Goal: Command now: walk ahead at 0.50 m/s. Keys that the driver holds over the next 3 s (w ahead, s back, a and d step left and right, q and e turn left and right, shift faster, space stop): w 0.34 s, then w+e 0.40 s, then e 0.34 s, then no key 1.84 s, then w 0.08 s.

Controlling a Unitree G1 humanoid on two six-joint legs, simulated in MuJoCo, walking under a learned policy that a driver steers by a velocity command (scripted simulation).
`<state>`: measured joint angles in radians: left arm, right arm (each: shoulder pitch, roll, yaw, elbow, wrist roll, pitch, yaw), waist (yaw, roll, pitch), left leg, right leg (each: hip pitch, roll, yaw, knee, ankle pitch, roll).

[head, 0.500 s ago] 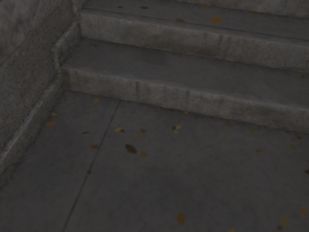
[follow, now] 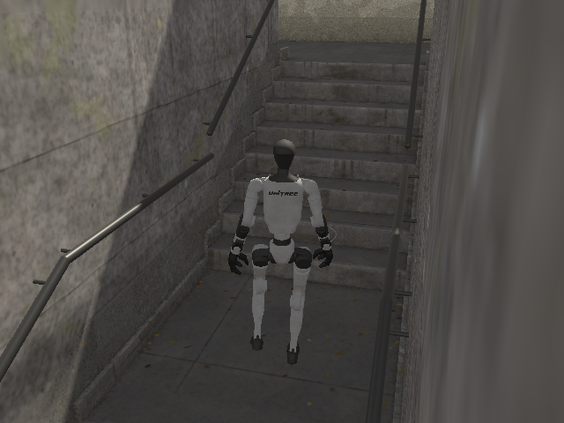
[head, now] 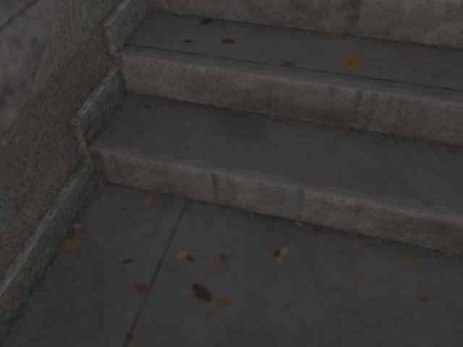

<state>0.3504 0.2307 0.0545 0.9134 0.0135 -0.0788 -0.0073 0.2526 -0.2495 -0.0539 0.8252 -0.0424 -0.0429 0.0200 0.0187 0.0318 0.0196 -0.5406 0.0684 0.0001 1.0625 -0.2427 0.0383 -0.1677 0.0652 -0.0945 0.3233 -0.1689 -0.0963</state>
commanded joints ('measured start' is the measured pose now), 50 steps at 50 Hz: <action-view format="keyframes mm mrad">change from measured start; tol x32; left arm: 1 29 98 16 -24 -6 -20 -5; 50 -152 126 34 -70 -20 45 17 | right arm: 1 -5 -33 -4 -44 -1 10 10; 50 86 -61 2 51 -4 10 -53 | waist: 1 -27 -92 48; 17 -124 255 -306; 38 -37 40 78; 45 75 -39 -389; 50 -52 -17 -66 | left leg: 1 -102 43 9 -107 116 -27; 15 369 -100 98 -591 88 102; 18 809 337 -696 -816 -185 266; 35 526 133 178 -938 529 58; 41 637 159 241 -466 1114 41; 42 560 141 243 -244 952 28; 44 -47 -122 163 458 -414 -50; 50 57 5 -24 140 -143 -76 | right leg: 1 13 -251 211 -223 139 -131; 15 185 -238 65 239 740 -37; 18 -479 -22 160 978 -317 -5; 41 -189 24 -72 236 49 -76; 44 535 -474 595 215 1058 -395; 50 -39 -242 302 -13 738 -214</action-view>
